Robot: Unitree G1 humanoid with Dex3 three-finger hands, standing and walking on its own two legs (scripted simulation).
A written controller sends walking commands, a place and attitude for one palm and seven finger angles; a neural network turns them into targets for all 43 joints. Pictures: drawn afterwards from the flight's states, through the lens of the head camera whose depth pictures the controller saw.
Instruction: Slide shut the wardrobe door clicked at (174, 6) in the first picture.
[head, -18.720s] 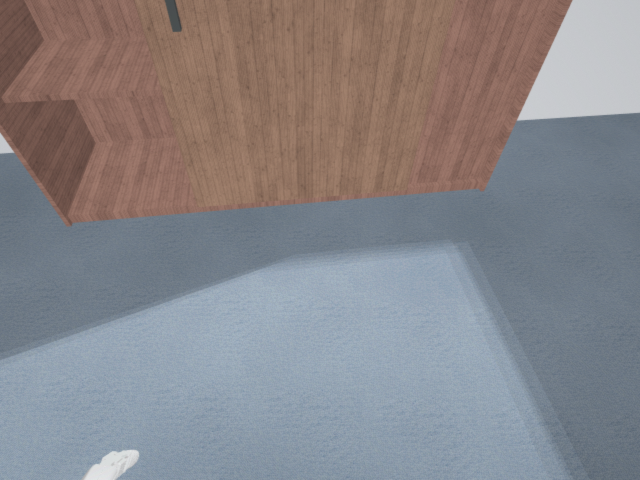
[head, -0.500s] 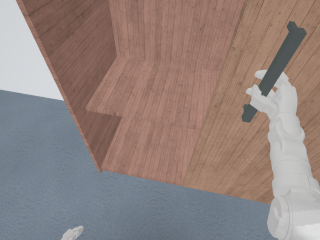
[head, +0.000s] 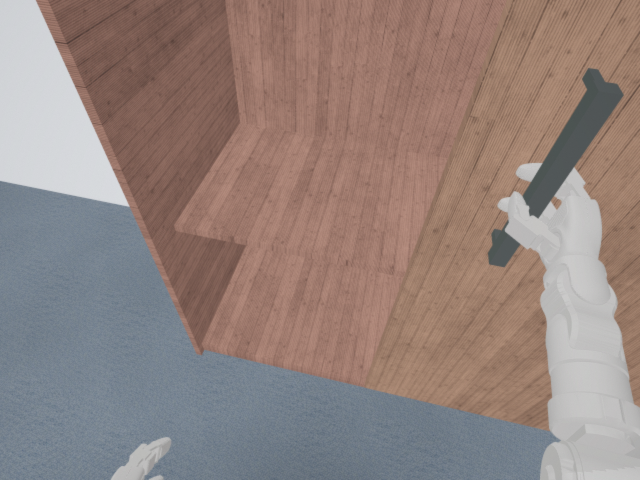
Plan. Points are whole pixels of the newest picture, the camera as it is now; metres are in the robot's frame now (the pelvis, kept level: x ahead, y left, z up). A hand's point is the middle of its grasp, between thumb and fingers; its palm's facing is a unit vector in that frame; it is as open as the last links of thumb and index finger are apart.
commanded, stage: tug the door sideways, standing still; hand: right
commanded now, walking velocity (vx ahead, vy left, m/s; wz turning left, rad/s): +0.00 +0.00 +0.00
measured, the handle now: (537, 182) +0.47 -0.21 +0.16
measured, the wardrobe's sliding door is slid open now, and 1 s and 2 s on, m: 0.53 0.51 0.46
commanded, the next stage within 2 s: step sideways, sliding the door along in 0.90 s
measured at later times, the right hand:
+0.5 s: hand (511, 217) +0.42 -0.17 +0.15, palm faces +0.21 +0.98 -0.03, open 5.9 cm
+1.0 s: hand (492, 215) +0.42 -0.15 +0.14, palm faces +0.17 +0.99 -0.04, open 5.9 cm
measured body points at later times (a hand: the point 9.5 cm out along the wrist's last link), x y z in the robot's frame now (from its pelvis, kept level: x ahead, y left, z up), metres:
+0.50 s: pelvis -0.02 +0.00 -0.01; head +0.02 +0.01 +0.44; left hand +0.09 +0.23 -0.13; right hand +0.40 -0.23 +0.15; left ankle -0.04 +0.12 -0.73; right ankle -0.01 -0.12 -0.73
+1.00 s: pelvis -0.02 +0.00 -0.01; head +0.02 +0.01 +0.44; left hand +0.09 +0.23 -0.13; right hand +0.41 -0.20 +0.15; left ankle -0.04 +0.12 -0.73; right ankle -0.01 -0.12 -0.73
